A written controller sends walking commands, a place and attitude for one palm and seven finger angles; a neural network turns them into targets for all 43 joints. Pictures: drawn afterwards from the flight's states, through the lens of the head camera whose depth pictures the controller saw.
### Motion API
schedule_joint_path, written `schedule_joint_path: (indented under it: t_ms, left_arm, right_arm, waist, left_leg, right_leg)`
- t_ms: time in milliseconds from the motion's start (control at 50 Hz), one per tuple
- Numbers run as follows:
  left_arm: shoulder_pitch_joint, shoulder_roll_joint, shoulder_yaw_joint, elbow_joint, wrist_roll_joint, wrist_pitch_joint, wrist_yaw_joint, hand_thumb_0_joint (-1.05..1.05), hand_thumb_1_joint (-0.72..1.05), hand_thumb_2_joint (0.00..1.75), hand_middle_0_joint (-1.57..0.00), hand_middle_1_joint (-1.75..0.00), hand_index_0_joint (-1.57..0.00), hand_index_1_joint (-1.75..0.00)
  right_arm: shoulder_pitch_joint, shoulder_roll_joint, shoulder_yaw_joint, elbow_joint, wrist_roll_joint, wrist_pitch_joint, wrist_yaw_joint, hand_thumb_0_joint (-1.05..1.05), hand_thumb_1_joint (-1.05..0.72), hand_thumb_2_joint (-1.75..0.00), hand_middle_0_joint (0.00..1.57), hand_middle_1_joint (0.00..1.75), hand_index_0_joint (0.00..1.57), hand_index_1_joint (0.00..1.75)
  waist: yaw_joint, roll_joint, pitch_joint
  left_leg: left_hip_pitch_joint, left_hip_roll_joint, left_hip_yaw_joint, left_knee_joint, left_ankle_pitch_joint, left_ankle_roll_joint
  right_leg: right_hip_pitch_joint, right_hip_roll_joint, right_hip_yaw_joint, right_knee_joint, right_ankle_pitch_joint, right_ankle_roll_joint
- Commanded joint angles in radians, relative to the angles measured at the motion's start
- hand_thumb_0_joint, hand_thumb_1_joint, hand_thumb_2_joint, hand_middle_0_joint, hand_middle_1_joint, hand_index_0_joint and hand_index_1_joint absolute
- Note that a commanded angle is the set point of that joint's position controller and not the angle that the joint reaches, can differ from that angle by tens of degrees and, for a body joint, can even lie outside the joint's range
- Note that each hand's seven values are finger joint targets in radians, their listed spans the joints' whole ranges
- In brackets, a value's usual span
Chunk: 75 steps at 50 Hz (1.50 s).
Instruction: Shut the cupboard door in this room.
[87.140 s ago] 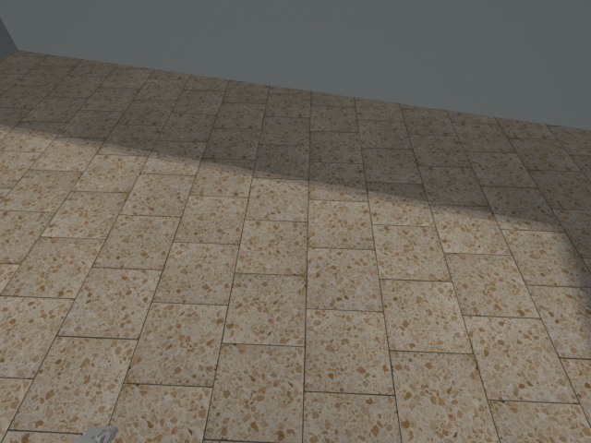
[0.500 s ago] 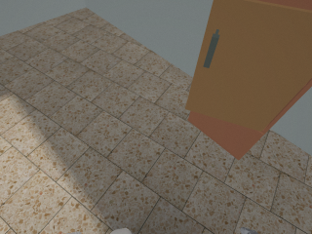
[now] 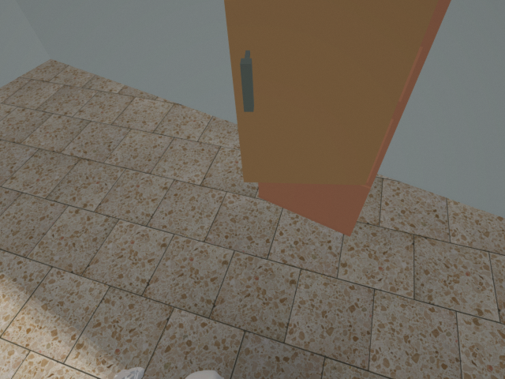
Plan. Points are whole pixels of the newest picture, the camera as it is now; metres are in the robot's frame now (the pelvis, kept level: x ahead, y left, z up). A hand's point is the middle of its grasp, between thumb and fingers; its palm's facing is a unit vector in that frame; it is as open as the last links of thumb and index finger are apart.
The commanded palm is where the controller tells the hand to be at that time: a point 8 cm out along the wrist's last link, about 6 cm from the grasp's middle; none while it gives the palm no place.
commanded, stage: take the last steps up to it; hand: left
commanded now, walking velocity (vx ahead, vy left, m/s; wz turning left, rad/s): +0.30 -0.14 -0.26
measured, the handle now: (248, 81) +0.74 +0.03 +0.05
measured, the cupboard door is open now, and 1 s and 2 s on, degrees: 26 26 26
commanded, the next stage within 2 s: come to a stop and stand still in 0.76 s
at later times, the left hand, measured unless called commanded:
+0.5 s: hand (172, 354) +0.19 +0.17 -0.16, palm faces -0.15 -0.98 -0.15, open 7.3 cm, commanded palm none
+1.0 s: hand (233, 297) +0.30 +0.07 -0.19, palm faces -0.06 -0.98 -0.17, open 7.2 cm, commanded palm none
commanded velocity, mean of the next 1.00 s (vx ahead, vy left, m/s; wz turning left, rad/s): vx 0.15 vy -0.08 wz -0.07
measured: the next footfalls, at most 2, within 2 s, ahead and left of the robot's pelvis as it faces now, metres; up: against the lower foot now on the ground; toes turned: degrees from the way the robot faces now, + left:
left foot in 0.22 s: +0.08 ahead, +0.12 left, +0.00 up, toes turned +5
right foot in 0.66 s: +0.27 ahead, -0.26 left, +0.00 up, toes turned -8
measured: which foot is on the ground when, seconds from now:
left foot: up 0.00-0.20, down 0.22-0.66, up 0.68-0.92, down 0.94-1.00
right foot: down 0.00-0.22, up 0.24-0.64, down 0.66-1.00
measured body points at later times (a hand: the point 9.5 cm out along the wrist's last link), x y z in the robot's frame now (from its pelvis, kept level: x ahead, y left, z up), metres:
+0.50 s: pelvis +0.09 -0.01 +0.02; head +0.13 +0.01 +0.46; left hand +0.20 +0.22 -0.15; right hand +0.00 -0.24 -0.12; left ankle +0.04 +0.12 -0.73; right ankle +0.12 -0.19 -0.66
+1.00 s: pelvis +0.26 -0.11 +0.00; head +0.28 -0.09 +0.45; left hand +0.30 +0.12 -0.17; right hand +0.32 -0.34 -0.14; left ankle +0.30 -0.02 -0.73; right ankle +0.19 -0.21 -0.73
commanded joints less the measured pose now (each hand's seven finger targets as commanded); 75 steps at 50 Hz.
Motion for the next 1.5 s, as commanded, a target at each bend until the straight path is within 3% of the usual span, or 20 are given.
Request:
schedule_joint_path:
  t_ms: [0,100,160,200,220,280,380,540,600,620,640,660,740,840,920,1060,1200,1240,1260,1480]
  left_arm:
    - [0.027,0.182,0.044,-0.038,-0.001,-0.022,0.017,0.0,0.9,0.9,-0.2,-0.3,-0.2,-0.3]
    - [0.036,0.196,0.059,-0.013,0.008,-0.025,-0.001,0.0,0.9,0.9,-0.2,-0.3,-0.2,-0.3]
    - [0.006,0.157,0.053,-0.01,-0.004,-0.019,-0.012,0.0,0.9,0.9,-0.2,-0.3,-0.2,-0.3]
    - [-0.003,0.063,0.034,-0.069,-0.005,-0.016,-0.027,0.0,0.9,0.9,-0.2,-0.3,-0.2,-0.3]
    - [-0.057,0.108,0.043,-0.08,0.015,-0.01,-0.033,0.0,0.9,0.9,-0.2,-0.3,-0.2,-0.3]
    - [-0.024,0.108,0.056,-0.044,0.018,-0.015,-0.055,0.0,0.9,0.9,-0.2,-0.3,-0.2,-0.3]
    - [-0.01,0.051,0.038,-0.014,0.007,-0.006,-0.059,0.0,0.9,0.9,-0.2,-0.3,-0.2,-0.3]
    - [-0.097,0.061,0.028,-0.01,0.003,-0.023,-0.058,0.0,0.9,0.9,-0.2,-0.3,-0.2,-0.3]
    - [0.166,0.115,0.046,0.079,0.004,-0.051,-0.047,0.0,0.9,0.9,-0.2,-0.3,-0.2,-0.3]
    - [0.312,0.197,0.067,0.13,0.009,-0.067,-0.032,0.0,0.9,0.9,-0.2,-0.3,-0.2,-0.3]
    - [0.387,0.273,0.08,0.157,0.001,-0.071,-0.013,0.0,0.9,0.9,-0.2,-0.3,-0.2,-0.3]
    - [0.339,0.269,0.08,0.149,-0.007,-0.073,-0.001,0.0,0.9,0.9,-0.2,-0.3,-0.2,-0.3]
    - [0.086,0.107,0.03,0.091,-0.001,-0.074,0.018,0.0,0.9,0.9,-0.2,-0.3,-0.2,-0.3]
    - [0.073,0.084,0.017,0.105,0.003,-0.077,0.013,0.0,0.9,0.9,-0.2,-0.3,-0.2,-0.3]
    - [0.131,0.024,-0.012,0.121,-0.022,-0.061,0.033,0.0,0.9,0.9,-0.2,-0.3,-0.2,-0.3]
    - [0.154,0.093,0.008,0.091,-0.016,-0.007,0.044,0.0,0.9,0.9,-0.2,-0.3,-0.2,-0.3]
    - [0.214,0.07,0.03,0.048,0.0,-0.002,0.038,0.0,0.9,0.9,-0.2,-0.3,-0.2,-0.3]
    - [0.177,0.189,0.043,0.025,0.017,-0.018,0.038,0.0,0.9,0.9,-0.2,-0.3,-0.2,-0.3]
    - [0.164,0.202,0.037,0.021,0.009,-0.021,0.033,0.0,0.9,0.9,-0.2,-0.3,-0.2,-0.3]
    - [0.183,0.189,0.037,0.066,0.005,-0.043,0.045,0.0,0.9,0.9,-0.2,-0.3,-0.2,-0.3]
  right_arm:
    - [0.016,-0.04,-0.002,-0.074,-0.002,-0.037,0.008,0.0,-0.9,-0.9,0.2,0.3,0.2,0.3]
    - [0.002,-0.027,-0.003,-0.087,-0.009,-0.064,0.016,0.0,-0.9,-0.9,0.2,0.3,0.2,0.3]
    - [0.176,-0.046,-0.003,-0.035,-0.014,-0.092,0.005,0.0,-0.9,-0.9,0.2,0.3,0.2,0.3]
    - [0.326,-0.214,-0.034,-0.008,-0.036,-0.101,-0.016,0.0,-0.9,-0.9,0.2,0.3,0.2,0.3]
    - [0.294,-0.222,-0.037,-0.013,-0.031,-0.1,-0.018,0.0,-0.9,-0.9,0.2,0.3,0.2,0.3]
    - [0.155,-0.124,-0.008,-0.05,-0.025,-0.118,-0.02,0.0,-0.9,-0.9,0.2,0.3,0.2,0.3]
    - [0.22,-0.093,-0.003,0.005,-0.019,-0.135,-0.019,0.0,-0.9,-0.9,0.2,0.3,0.2,0.3]
    - [0.226,-0.098,-0.023,0.051,-0.025,-0.115,-0.001,0.0,-0.9,-0.9,0.2,0.3,0.2,0.3]
    - [0.18,-0.102,-0.024,0.056,-0.011,-0.11,0.004,0.0,-0.9,-0.9,0.2,0.3,0.2,0.3]
    - [0.191,-0.051,-0.013,0.05,0.003,-0.115,0.016,0.0,-0.9,-0.9,0.2,0.3,0.2,0.3]
    - [0.167,0.033,0.005,0.008,0.014,-0.113,0.017,0.0,-0.9,-0.9,0.2,0.3,0.2,0.3]
    - [0.133,0.015,0.003,0.001,0.017,-0.107,0.01,0.0,-0.9,-0.9,0.2,0.3,0.2,0.3]
    - [0.112,0.036,0.003,0.026,-0.003,-0.096,0.013,0.0,-0.9,-0.9,0.2,0.3,0.2,0.3]
    - [0.115,0.085,0.02,0.025,-0.007,-0.089,0.02,0.0,-0.9,-0.9,0.2,0.3,0.2,0.3]
    - [0.148,-0.017,0.033,0.057,-0.005,-0.113,0.004,0.0,-0.9,-0.9,0.2,0.3,0.2,0.3]
    - [0.023,-0.098,-0.005,0.019,0.01,-0.064,-0.033,0.0,-0.9,-0.9,0.2,0.3,0.2,0.3]
    - [-0.136,-0.105,-0.036,-0.059,0.003,-0.033,-0.015,0.0,-0.9,-0.9,0.2,0.3,0.2,0.3]
    - [-0.099,-0.014,-0.026,-0.079,0.014,-0.021,0.008,0.0,-0.9,-0.9,0.2,0.3,0.2,0.3]
    - [-0.134,-0.01,-0.028,-0.076,0.013,-0.004,0.012,0.0,-0.9,-0.9,0.2,0.3,0.2,0.3]
    - [-0.103,-0.018,0.007,-0.027,0.013,-0.033,0.014,0.0,-0.9,-0.9,0.2,0.3,0.2,0.3]
  waist:
    - [0.018,-0.249,-0.117]
    - [0.03,-0.244,-0.041]
    - [-0.056,-0.116,-0.051]
    - [-0.101,0.275,-0.035]
    - [-0.094,0.176,0.003]
    - [-0.011,0.085,0.066]
    - [-0.006,0.077,0.007]
    - [-0.024,0.131,0.046]
    - [0.101,0.021,-0.096]
    - [0.159,-0.146,-0.196]
    - [0.165,-0.352,-0.217]
    - [0.145,-0.337,-0.218]
    - [0.019,-0.166,-0.107]
    - [-0.01,-0.178,-0.061]
    - [0.004,0.054,-0.138]
    - [0.01,0.128,-0.137]
    - [0.073,-0.013,-0.182]
    - [0.056,-0.335,-0.111]
    - [0.075,-0.261,-0.067]
    - [0.093,-0.219,-0.148]
  left_leg:
    - [-0.107,-0.003,-0.011,0.072,0.084,-0.018]
    - [0.001,-0.015,0.037,-0.24,0.076,0.001]
    - [0.341,-0.027,0.045,-0.553,0.217,0.012]
    - [0.442,0.405,-0.552,-0.83,-0.15,0.16]
    - [0.323,0.443,-0.575,-0.884,-0.23,0.184]
    - [0.227,0.335,-0.328,-0.865,0.011,0.158]
    - [0.352,0.258,-0.036,-0.793,0.438,0.152]
    - [0.286,0.255,0.036,-0.738,0.447,0.146]
    - [0.239,0.172,0.123,-0.434,0.601,0.084]
    - [0.041,0.095,0.169,-0.191,0.438,0.055]
    - [-0.151,-0.044,0.123,0.088,-0.117,0.038]
    - [-0.21,-0.015,0.0,0.234,-0.112,0.054]
    - [-0.102,0.055,-0.036,0.138,0.075,0.044]
    - [0.055,0.0,0.04,-0.261,0.167,0.034]
    - [0.352,0.139,-0.132,-0.537,1.02,0.097]
    - [0.477,0.249,-0.164,-0.531,1.469,0.22]
    - [0.258,0.168,-0.076,-0.449,0.832,0.164]
    - [0.066,-0.092,0.04,-0.215,0.054,0.035]
    - [0.075,-0.097,-0.054,-0.051,-0.094,0.039]
    - [-0.042,-0.074,-0.062,-0.164,0.04,-0.001]
  right_leg:
    - [0.132,-0.217,0.172,-0.218,0.482,-0.171]
    - [0.03,-0.211,0.24,-0.292,-0.008,-0.193]
    - [-0.178,-0.117,0.187,-0.145,-0.176,-0.124]
    - [-0.466,0.059,-0.002,0.355,-0.279,-0.023]
    - [-0.475,-0.005,0.085,0.507,-0.215,-0.027]
    - [-0.462,-0.066,0.079,0.627,-0.011,0.002]
    - [-0.435,-0.07,0.025,0.492,0.101,0.029]
    - [-0.215,-0.051,-0.077,0.11,0.105,0.005]
    - [0.158,0.008,-0.109,-0.08,0.156,-0.028]
    - [0.412,-0.144,0.064,-0.134,0.094,-0.081]
    - [0.479,-0.367,0.399,-0.238,0.218,-0.172]
    - [0.424,-0.395,0.425,-0.286,0.297,-0.208]
    - [0.128,-0.286,0.1,-0.266,0.396,-0.187]
    - [0.024,-0.236,0.045,-0.263,0.369,-0.174]
    - [-0.011,-0.093,-0.025,-0.09,0.24,-0.009]
    - [-0.097,-0.054,-0.006,0.102,-0.099,0.025]
    - [0.04,-0.034,0.019,-0.026,0.177,0.008]
    - [0.035,-0.33,0.342,-0.24,0.517,-0.131]
    - [-0.076,-0.398,0.374,-0.287,0.504,-0.197]
    - [0.298,-0.301,0.227,-0.155,0.844,-0.181]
